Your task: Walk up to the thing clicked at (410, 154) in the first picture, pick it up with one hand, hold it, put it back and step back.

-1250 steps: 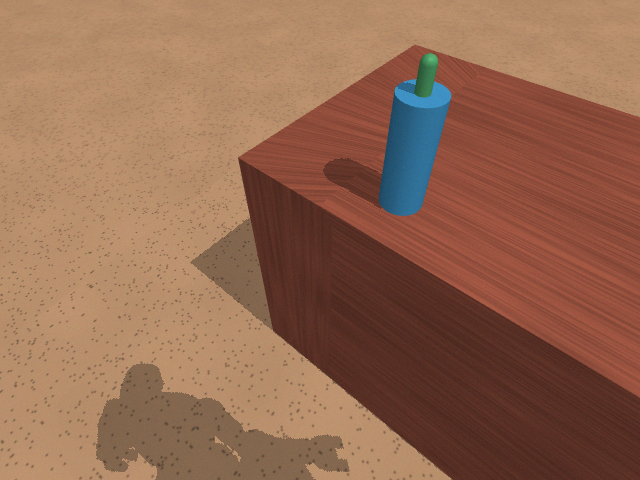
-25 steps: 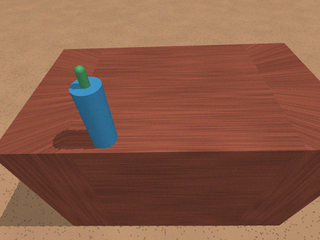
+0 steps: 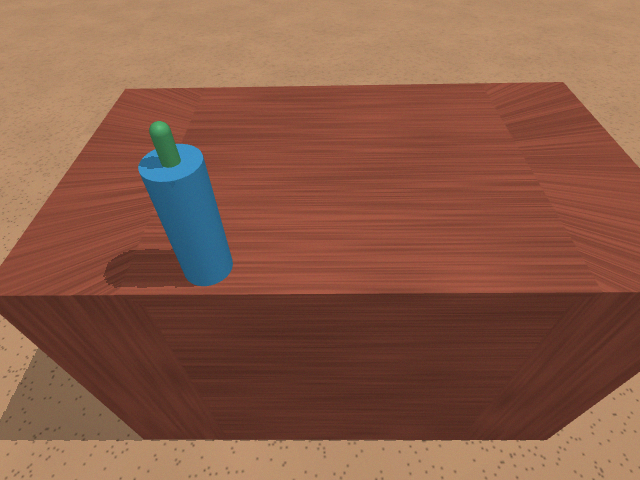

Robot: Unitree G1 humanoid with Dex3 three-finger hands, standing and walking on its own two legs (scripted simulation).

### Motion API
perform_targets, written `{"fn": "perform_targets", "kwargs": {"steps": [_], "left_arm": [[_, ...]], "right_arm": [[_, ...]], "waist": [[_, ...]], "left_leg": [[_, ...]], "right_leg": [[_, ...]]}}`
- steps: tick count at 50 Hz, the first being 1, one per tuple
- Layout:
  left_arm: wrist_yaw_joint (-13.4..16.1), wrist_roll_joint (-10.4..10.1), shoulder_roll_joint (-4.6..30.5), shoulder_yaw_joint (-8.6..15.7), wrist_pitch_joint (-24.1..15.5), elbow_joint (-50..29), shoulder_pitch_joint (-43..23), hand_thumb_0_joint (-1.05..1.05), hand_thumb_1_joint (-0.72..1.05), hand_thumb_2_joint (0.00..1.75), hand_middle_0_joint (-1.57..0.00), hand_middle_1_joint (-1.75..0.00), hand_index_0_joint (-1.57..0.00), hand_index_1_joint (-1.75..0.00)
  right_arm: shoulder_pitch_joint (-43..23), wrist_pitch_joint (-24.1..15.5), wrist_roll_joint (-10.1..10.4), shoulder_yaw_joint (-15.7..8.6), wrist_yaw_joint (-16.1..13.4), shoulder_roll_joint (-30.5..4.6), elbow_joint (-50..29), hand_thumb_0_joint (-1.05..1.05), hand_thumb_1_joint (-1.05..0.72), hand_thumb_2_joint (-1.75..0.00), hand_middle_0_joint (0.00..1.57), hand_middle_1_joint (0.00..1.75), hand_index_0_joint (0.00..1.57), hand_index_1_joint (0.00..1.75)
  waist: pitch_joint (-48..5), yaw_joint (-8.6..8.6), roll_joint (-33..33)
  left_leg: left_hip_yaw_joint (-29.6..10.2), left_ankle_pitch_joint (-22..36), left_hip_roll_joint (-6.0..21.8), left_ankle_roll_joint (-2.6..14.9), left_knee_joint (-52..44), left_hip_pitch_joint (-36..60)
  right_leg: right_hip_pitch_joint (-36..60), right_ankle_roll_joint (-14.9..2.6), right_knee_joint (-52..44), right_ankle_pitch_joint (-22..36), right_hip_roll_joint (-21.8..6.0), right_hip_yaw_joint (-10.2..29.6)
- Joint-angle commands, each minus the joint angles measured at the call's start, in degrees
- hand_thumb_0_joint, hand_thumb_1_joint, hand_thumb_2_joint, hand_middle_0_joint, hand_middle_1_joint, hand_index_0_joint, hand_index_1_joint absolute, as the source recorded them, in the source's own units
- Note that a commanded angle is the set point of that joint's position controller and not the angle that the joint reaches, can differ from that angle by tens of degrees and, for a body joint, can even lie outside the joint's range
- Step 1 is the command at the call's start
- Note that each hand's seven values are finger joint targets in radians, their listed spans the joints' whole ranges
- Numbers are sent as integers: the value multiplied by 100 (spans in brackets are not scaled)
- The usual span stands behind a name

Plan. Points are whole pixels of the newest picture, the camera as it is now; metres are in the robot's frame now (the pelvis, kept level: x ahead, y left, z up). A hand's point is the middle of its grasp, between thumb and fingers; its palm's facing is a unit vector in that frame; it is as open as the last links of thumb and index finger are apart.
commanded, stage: home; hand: left
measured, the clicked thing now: (187, 207) +0.46 +0.20 +0.10
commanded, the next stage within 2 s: stand in 0.90 s
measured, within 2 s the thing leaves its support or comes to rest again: neither
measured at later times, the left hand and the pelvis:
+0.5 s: hand out of the picture +0.09 +0.26 -0.15, palm faces -0.03 -0.93 -0.37, open 17.4 cm; pelvis +0.02 +0.00 +0.00, yaw +0 degrees
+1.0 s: hand out of the picture +0.09 +0.25 -0.15, palm faces -0.03 -0.93 -0.37, open 17.5 cm; pelvis +0.02 -0.01 +0.00, yaw +0 degrees
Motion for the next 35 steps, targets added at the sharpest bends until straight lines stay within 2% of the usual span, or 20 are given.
{"fn": "perform_targets", "kwargs": {"steps": [1, 5, 9, 12, 14, 16, 19, 20, 24, 27, 28, 35], "left_arm": [[75, -27, 1334, 243, -139, -305, -292, 0, -54, 7, -5, -6, -5, -6], [73, -46, 1266, 238, -150, -282, -332, 0, -54, 7, -5, -6, -5, -6], [68, -59, 1225, 236, -141, -265, -392, 0, -55, 6, -5, -6, -5, -5], [67, -57, 1233, 236, -126, -240, -406, 0, -54, 6, -5, -6, -5, -6], [72, -54, 1209, 227, -132, -250, -422, 0, -56, 5, -5, -5, -5, -5], [71, -54, 1231, 240, -107, -227, -446, 0, -55, 6, -5, -6, -5, -5], [76, -55, 1208, 237, -130, -253, -475, 0, -55, 6, -5, -6, -5, -5], [75, -54, 1197, 238, -124, -238, -489, 0, -55, 6, -5, -6, -5, -5], [83, -62, 1223, 261, -129, -242, -547, 0, -55, 6, -5, -6, -5, -5], [74, -64, 1218, 260, -110, -238, -555, 0, -56, 6, -5, -6, -5, -5], [74, -53, 1208, 264, -109, -257, -577, 0, -56, 5, -5, -6, -5, -5], [65, -52, 1253, 291, -119, -244, -589, 0, -59, 4, -4, -5, -5, -5]], "right_arm": [[-263, -101, 7, -199, -58, -1124, -336, 0, -90, -91, 20, 30, 20, 30], [-285, -129, 14, -185, -78, -1143, -321, 0, -90, -90, 20, 30, 20, 30], [-348, -158, 23, -152, -101, -1174, -319, 0, -90, -90, 20, 30, 20, 30], [-389, -162, 32, -152, -120, -1214, -292, 0, -90, -90, 20, 30, 20, 30], [-455, -168, 40, -163, -130, -1218, -304, 0, -90, -90, 20, 30, 20, 30], [-406, -161, 38, -150, -141, -1198, -253, 0, -90, -90, 20, 30, 20, 30], [-457, -156, 39, -162, -129, -1216, -261, 0, -90, -90, 20, 30, 20, 30], [-447, -151, 34, -157, -132, -1204, -255, 0, -90, -90, 20, 30, 20, 30], [-492, -159, 33, -156, -139, -1189, -258, 0, -90, -90, 20, 30, 20, 30], [-532, -145, 25, -161, -138, -1190, -234, 0, -90, -90, 20, 30, 20, 30], [-553, -148, 23, -166, -136, -1195, -244, 0, -90, -90, 20, 30, 20, 30], [-549, -143, 29, -173, -113, -1192, -219, 0, -90, -90, 20, 30, 20, 30]], "waist": [[63, 28, -168], [-224, 29, -46], [-325, 36, 3], [-308, 31, 37], [-447, 37, -56], [-292, 13, -6], [-364, 23, -151], [-286, 8, -142], [-348, -1, -109], [-191, 8, -30], [-238, 13, -10], [-229, 2, -87]], "left_leg": [[-572, -323, 478, 257, -411, -164], [-557, 109, 555, 260, -437, -43], [-543, 540, 612, 247, -461, -28], [-551, 617, 619, 226, -494, 79], [-528, 1050, 652, 221, -386, 288], [-515, 797, 634, 204, -468, 266], [-505, 924, 645, 202, -455, 281], [-498, 834, 633, 197, -483, 201], [-495, 1143, 670, 197, -462, 277], [-489, 641, 629, 179, -547, 221], [-493, 730, 661, 192, -542, 232], [-498, 305, 622, 207, -614, 175]], "right_leg": [[-226, -109, -715, -829, -680, 844], [134, -111, -535, 31, -685, 770], [379, -97, -379, 656, -707, 696], [322, -72, -415, 635, -691, 672], [362, -68, -343, 1097, -726, 644], [225, -60, -396, 780, -687, 646], [318, -49, -412, 1000, -717, 636], [289, -37, -433, 888, -702, 631], [418, -39, -385, 1172, -738, 629], [225, -40, -522, 662, -707, 656], [291, -61, -487, 736, -722, 651], [248, -66, -585, 332, -710, 665]]}}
